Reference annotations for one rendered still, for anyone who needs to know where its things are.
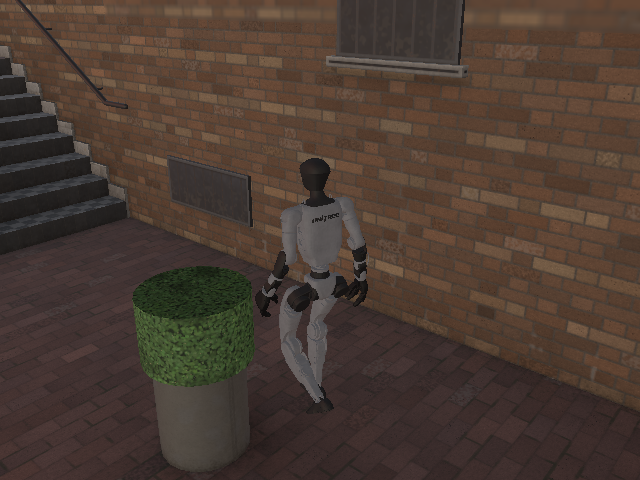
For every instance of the humanoid robot head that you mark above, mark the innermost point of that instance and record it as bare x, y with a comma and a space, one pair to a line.
314, 173

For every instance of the robot left hand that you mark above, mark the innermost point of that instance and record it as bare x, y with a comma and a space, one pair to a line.
263, 301

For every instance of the left robot shin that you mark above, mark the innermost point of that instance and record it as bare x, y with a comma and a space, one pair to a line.
301, 368

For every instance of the left robot upper arm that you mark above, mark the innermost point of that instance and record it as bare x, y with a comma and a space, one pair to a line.
290, 218

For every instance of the right robot forearm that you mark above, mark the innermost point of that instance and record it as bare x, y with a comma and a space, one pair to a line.
360, 270

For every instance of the left robot forearm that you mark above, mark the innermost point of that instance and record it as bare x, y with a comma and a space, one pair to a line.
277, 275

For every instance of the robot right hand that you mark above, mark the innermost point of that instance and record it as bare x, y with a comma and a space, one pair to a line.
354, 288

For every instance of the right robot upper arm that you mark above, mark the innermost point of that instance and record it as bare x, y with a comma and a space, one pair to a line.
351, 222

